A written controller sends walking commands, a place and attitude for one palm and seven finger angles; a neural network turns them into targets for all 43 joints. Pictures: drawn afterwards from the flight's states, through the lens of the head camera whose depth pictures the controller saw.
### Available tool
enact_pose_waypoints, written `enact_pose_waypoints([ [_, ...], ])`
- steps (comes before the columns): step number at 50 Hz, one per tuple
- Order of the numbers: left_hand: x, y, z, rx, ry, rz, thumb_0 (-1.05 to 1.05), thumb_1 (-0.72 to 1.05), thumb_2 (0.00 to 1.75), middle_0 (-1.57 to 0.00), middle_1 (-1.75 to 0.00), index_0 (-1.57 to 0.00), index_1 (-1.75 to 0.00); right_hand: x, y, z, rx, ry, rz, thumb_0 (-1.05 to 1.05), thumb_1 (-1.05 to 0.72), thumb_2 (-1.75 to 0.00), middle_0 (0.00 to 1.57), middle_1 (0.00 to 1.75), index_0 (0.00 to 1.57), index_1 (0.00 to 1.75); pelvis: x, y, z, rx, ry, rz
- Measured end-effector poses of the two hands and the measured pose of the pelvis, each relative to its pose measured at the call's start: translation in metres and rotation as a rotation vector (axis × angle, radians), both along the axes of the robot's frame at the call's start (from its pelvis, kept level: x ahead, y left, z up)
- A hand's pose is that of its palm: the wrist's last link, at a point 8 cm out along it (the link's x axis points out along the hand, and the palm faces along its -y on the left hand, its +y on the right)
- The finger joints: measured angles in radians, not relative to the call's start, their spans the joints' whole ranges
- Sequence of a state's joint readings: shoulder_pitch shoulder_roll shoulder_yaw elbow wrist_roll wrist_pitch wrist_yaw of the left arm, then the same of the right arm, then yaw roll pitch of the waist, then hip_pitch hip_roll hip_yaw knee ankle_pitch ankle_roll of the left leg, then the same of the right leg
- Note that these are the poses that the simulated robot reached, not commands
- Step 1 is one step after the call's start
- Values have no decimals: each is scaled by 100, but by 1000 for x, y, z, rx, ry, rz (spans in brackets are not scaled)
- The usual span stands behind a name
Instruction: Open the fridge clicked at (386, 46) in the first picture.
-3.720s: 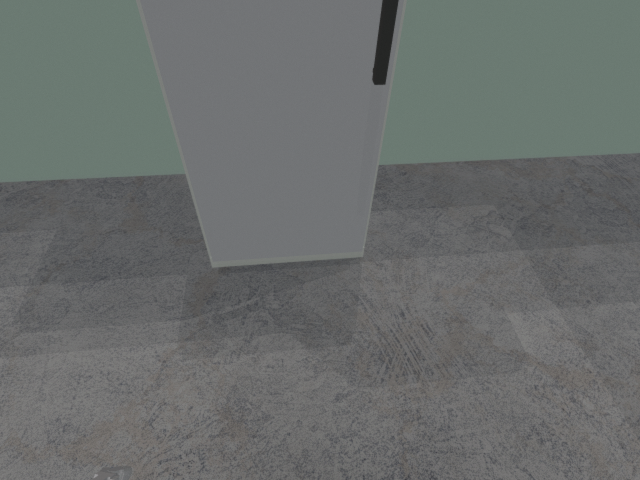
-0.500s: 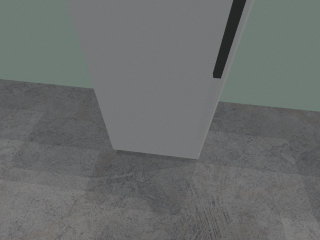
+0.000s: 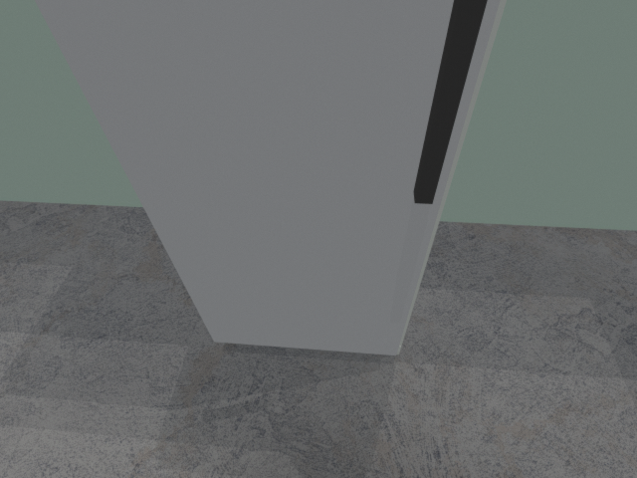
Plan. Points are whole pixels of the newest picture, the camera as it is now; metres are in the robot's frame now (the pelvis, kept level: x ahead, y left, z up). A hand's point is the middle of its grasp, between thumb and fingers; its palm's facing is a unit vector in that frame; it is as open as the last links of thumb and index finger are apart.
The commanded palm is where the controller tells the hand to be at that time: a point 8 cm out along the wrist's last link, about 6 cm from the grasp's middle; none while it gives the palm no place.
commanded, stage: come to a stop and stand still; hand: right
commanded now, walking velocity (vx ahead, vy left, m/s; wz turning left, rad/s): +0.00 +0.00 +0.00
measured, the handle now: (447, 76) +0.54 -0.14 +0.23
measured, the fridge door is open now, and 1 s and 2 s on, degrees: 0 0 0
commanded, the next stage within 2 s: look again from close up in 1.72 s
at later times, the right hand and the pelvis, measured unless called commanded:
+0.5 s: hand out of the picture +0.11 -0.18 -0.17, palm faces +0.10 +0.97 -0.20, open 7.3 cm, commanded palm none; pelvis +0.05 +0.00 +0.00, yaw -3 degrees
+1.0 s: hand out of the picture +0.04 -0.15 -0.16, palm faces +0.05 +0.98 -0.21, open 7.3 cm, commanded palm none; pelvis +0.03 +0.02 +0.01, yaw -2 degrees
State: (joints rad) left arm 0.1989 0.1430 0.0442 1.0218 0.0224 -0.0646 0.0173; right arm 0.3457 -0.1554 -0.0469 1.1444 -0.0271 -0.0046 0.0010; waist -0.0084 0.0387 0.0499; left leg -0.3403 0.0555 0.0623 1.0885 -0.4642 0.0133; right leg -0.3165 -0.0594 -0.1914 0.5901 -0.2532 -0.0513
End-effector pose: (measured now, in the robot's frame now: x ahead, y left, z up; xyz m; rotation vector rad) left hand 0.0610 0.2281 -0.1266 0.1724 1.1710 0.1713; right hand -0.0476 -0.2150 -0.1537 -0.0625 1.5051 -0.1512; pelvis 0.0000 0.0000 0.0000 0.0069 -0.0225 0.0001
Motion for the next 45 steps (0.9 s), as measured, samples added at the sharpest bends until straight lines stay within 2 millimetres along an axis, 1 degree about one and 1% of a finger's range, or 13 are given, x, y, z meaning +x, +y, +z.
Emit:
enact_pose_waypoints([
  [5,0,3,3,-3,80,11,0,94,90,-20,-30,-20,-30,67,0,13,-19,-118,17,1,-91,-90,19,30,20,30,24,1,11,-5,8,-7],
  [8,-2,4,-4,-27,138,18,0,93,90,-20,-30,-20,-30,94,-2,17,-64,-153,27,2,-94,-90,19,30,20,30,37,8,10,-13,0,-15],
  [11,0,6,-18,-61,184,37,0,93,90,-20,-30,-20,-30,113,0,14,-97,-179,38,2,-94,-90,19,30,20,30,51,19,2,-42,-8,-11],
  [13,2,8,-23,-82,205,50,1,92,90,-20,-30,-20,-30,122,5,17,-103,-174,46,2,-94,-90,19,30,20,30,57,22,2,-30,-6,-16],
  [16,7,10,-25,-91,226,54,1,92,90,-20,-30,-20,-30,133,7,21,-109,-178,46,1,-93,-90,19,30,20,30,61,23,2,-19,8,-28],
  [19,11,10,-23,-75,235,43,1,92,90,-20,-30,-20,-30,142,4,21,-112,-194,34,1,-93,-90,20,30,20,30,60,20,3,-12,17,-40],
  [23,18,8,-18,-35,217,21,1,91,90,-20,-30,-20,-30,147,-7,15,-101,-224,9,1,-92,-90,20,30,20,30,53,10,1,-3,22,-54],
  [26,19,4,-13,-10,185,13,1,91,90,-20,-30,-20,-30,146,-15,9,-83,-225,-1,1,-92,-90,20,30,20,30,49,2,0,-11,15,-43],
  [31,21,-4,-2,0,156,4,1,91,90,-20,-30,-20,-30,139,-21,15,-79,-202,5,1,-91,-90,19,30,20,30,46,-1,8,-8,22,-36],
  [35,21,-1,-2,-6,147,4,1,93,90,-20,-30,-20,-30,129,-18,19,-84,-185,12,1,-91,-90,19,30,20,30,44,1,10,-14,26,-34],
  [38,19,4,-9,-28,141,10,1,92,90,-20,-30,-20,-30,120,-12,19,-95,-179,22,1,-91,-90,19,30,20,30,43,7,7,-32,25,-28],
  [41,14,8,-13,-45,142,28,1,93,90,-20,-30,-20,-30,107,-5,25,-106,-156,35,1,-92,-90,19,30,20,30,39,10,9,-17,14,-27],
  [45,2,12,-12,-58,159,27,1,93,90,-20,-30,-20,-30,92,3,28,-101,-135,41,1,-92,-90,19,30,20,30,36,16,13,-20,7,-27],
])
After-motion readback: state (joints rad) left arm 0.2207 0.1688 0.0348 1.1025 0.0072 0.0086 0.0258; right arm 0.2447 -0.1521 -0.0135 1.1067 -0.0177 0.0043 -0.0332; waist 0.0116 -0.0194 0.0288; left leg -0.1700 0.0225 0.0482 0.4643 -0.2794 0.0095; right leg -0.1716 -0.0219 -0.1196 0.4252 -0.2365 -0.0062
